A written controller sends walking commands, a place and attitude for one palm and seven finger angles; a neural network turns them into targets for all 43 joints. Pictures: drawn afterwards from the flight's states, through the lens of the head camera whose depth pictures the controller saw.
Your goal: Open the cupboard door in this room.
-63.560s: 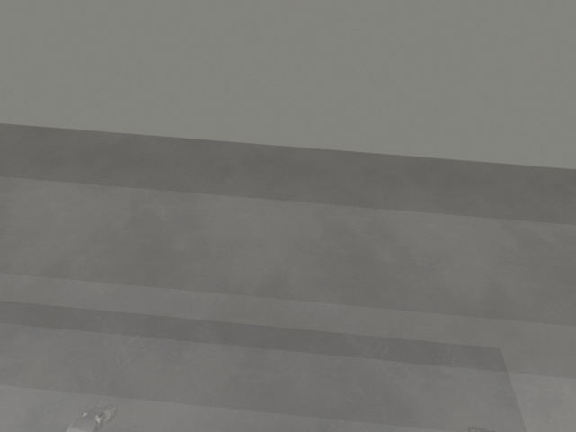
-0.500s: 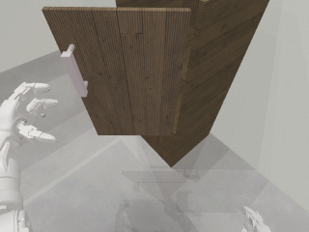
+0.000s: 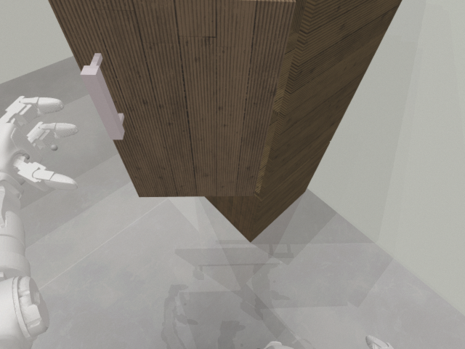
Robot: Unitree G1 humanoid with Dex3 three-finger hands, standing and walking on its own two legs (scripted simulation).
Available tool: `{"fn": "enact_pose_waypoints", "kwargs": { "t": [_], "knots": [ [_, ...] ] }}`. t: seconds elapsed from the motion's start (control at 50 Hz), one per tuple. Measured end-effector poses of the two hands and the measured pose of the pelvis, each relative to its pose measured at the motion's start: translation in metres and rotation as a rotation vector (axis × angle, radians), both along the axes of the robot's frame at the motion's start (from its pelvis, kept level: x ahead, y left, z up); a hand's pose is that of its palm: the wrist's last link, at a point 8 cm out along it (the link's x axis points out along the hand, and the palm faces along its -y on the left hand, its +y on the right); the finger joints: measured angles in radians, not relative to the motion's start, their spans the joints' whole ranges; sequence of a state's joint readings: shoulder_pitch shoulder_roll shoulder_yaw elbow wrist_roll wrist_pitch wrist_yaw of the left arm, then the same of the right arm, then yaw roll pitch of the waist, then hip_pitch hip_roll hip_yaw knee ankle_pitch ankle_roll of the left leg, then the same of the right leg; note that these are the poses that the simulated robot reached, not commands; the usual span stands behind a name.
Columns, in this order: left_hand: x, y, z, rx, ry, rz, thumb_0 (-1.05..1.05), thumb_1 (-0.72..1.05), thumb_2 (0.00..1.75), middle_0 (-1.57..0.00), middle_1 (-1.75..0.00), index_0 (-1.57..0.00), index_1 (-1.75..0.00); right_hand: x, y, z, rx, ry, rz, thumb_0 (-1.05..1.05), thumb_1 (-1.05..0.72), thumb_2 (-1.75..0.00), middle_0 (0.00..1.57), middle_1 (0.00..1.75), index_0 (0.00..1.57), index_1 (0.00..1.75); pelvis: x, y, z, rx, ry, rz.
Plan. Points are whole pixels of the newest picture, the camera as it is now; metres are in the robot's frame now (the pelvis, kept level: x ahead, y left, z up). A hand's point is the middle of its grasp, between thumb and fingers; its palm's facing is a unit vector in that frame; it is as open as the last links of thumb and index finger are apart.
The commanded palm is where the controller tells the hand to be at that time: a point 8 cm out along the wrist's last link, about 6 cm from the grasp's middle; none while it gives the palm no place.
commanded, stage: move the hooked fingers beside the handle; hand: left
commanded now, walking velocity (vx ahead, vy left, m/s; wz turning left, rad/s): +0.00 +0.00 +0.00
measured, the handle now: (108, 99) +0.53 +0.25 +0.10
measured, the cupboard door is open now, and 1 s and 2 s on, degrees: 49 49 49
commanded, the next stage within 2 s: slide the fingers in behind the handle in 1.48 s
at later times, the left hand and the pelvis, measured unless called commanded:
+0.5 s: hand (70, 122) +0.46 +0.29 +0.11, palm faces +0.04 -1.00 -0.01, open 14.0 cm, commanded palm +0.44 +0.34 +0.10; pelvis +0.00 +0.01 +0.00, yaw +0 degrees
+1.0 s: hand (68, 117) +0.48 +0.30 +0.10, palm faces +0.06 -1.00 +0.01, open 14.0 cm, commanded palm +0.45 +0.35 +0.10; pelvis +0.01 +0.00 -0.01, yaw -1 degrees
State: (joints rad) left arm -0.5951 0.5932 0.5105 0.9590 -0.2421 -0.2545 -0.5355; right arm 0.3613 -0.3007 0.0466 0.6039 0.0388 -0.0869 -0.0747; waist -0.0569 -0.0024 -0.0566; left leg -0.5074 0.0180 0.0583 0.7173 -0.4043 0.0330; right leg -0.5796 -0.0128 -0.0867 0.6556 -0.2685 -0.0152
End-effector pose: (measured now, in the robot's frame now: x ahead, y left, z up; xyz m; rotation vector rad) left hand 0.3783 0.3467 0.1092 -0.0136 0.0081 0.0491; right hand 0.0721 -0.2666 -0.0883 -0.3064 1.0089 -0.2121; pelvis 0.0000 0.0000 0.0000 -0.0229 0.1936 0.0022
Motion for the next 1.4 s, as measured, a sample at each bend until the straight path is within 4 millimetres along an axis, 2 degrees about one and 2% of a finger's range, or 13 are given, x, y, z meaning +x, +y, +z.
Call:
{"fn": "enact_pose_waypoints", "kwargs": {
  "t": [0.22, 0.4, 0.72, 0.84, 0.98, 1.12, 1.28, 1.4],
  "knots": [
    [0.023, 0.006, 0.0, 0.012, -0.011, -0.008, -0.02, -0.5, 0.3, -0.3, -1.2, -0.3, -1.2, -0.009, 0.011, -0.003, -0.007, 0.071, -0.009, 0.01, -0.91, -0.9, 0.2, 0.3, 0.2, 0.3, 0.002, 0.01, -0.002, -0.012, 0.026, 0.005],
    [0.046, -0.002, 0.0, 0.007, 0.012, -0.024, -0.02, -0.5, 0.3, -0.3, -1.2, -0.3, -1.2, -0.029, 0.013, -0.009, -0.002, 0.154, -0.042, 0.01, -0.91, -0.9, 0.2, 0.3, 0.2, 0.3, 0.003, 0.013, -0.004, -0.015, 0.047, 0.007],
    [0.084, -0.007, 0.006, 0.022, 0.011, -0.007, -0.02, -0.5, 0.3, -0.3, -1.2, -0.3, -1.2, -0.075, -0.001, -0.01, -0.023, 0.309, -0.126, 0.01, -0.91, -0.9, 0.2, 0.3, 0.2, 0.3, 0.003, 0.003, -0.008, -0.016, 0.097, -0.005],
    [0.085, -0.004, 0.004, 0.042, 0.019, -0.013, -0.02, -0.5, 0.3, -0.3, -1.2, -0.31, -1.21, -0.084, -0.007, -0.008, -0.025, 0.343, -0.148, 0.01, -0.91, -0.9, 0.2, 0.3, 0.2, 0.3, 0.005, 0.001, -0.008, -0.015, 0.115, -0.015],
    [0.076, 0.004, -0.008, 0.003, 0.03, 0.005, -0.02, -0.5, 0.3, -0.3, -1.2, -0.31, -1.2, -0.076, -0.01, -0.006, -0.028, 0.338, -0.141, 0.01, -0.91, -0.9, 0.2, 0.3, 0.2, 0.3, 0.006, -0.002, -0.009, -0.016, 0.117, -0.017],
    [0.069, 0.018, 0.0, 0.027, -0.005, 0.017, -0.02, -0.5, 0.3, -0.3, -1.2, -0.3, -1.2, -0.058, -0.01, -0.005, -0.039, 0.298, -0.115, 0.01, -0.91, -0.9, 0.2, 0.3, 0.2, 0.3, 0.007, 0.0, -0.01, -0.024, 0.114, -0.007],
    [0.072, 0.014, -0.006, 0.001, 0.033, -0.037, -0.02, -0.5, 0.3, -0.3, -1.2, -0.3, -1.2, -0.042, -0.002, -0.009, -0.038, 0.273, -0.081, 0.01, -0.91, -0.9, 0.2, 0.3, 0.2, 0.3, 0.006, 0.006, -0.011, -0.029, 0.118, 0.004],
    [0.08, 0.012, -0.013, 0.008, 0.022, -0.019, -0.02, -0.5, 0.3, -0.3, -1.2, -0.3, -1.2, -0.044, 0.006, -0.01, -0.033, 0.268, -0.087, 0.01, -0.91, -0.9, 0.2, 0.3, 0.2, 0.3, 0.005, 0.01, -0.014, -0.032, 0.126, -0.001]
  ]
}}
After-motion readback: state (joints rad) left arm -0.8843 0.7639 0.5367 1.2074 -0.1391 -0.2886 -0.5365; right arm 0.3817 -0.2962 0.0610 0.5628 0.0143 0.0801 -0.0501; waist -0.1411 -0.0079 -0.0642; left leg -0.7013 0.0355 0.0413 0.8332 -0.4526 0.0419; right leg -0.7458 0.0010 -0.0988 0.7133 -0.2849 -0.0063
